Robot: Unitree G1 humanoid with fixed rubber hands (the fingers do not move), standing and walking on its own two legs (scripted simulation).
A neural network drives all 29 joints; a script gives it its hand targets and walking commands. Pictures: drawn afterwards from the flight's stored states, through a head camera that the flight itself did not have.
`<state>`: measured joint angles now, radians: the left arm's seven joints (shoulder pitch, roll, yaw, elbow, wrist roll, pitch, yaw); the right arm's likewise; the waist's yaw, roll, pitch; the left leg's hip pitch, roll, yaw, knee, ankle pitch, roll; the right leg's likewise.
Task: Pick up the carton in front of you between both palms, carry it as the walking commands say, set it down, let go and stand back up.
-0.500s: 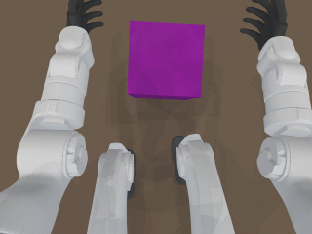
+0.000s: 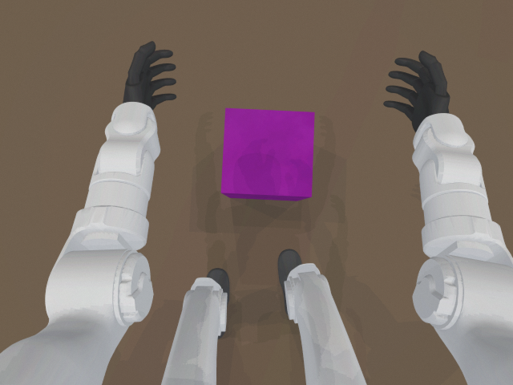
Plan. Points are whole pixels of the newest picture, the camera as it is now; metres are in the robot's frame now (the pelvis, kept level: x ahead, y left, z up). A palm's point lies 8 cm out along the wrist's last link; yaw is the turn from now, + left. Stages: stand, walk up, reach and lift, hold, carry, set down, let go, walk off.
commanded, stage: let go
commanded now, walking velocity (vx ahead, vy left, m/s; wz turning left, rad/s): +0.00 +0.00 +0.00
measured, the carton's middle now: (266, 161) +0.49 -0.06 -0.51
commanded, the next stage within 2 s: stand in 1.24 s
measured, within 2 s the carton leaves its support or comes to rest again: neither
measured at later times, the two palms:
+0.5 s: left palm (53, 217) +0.37 +0.19 +0.01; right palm (497, 224) +0.32 -0.26 +0.01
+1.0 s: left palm out of the picture +0.26 +0.25 +0.07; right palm (511, 327) +0.24 -0.21 +0.07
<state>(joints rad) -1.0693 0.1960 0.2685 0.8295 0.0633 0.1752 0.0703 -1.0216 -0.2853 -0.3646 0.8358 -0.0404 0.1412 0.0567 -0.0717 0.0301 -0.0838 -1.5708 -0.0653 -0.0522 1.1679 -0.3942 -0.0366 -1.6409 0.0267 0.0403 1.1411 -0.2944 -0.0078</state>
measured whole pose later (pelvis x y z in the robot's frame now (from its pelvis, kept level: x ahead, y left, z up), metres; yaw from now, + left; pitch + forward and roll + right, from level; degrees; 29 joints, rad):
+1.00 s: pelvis +0.09 +0.02 +0.14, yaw -3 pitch -3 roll -1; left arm 0.22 0.21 0.04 0.44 0.00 0.11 -0.06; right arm 0.22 -0.22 -0.05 0.43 -0.02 0.12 0.08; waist 0.00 0.03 0.09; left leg -0.07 -0.03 -0.05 0.45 -0.31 0.03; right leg -0.14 0.02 0.05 0.43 -0.23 0.02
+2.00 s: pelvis +0.10 +0.00 +0.14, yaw -1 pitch -1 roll +0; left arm 0.14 0.34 0.04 0.89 0.03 0.00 0.02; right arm 0.19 -0.36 -0.02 0.80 -0.03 0.00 -0.03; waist 0.01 0.03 0.01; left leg -0.10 -0.01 -0.08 0.44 -0.31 -0.01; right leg -0.17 0.03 0.01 0.45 -0.26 -0.02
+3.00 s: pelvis +0.07 +0.00 +0.14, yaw -1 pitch -2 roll +0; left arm 0.10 0.38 0.01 1.05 0.01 -0.01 0.00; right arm 0.15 -0.39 0.00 0.97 -0.02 -0.02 -0.02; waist 0.01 0.02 0.03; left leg -0.08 -0.01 -0.07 0.35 -0.23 -0.01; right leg -0.15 0.02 0.02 0.36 -0.18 -0.01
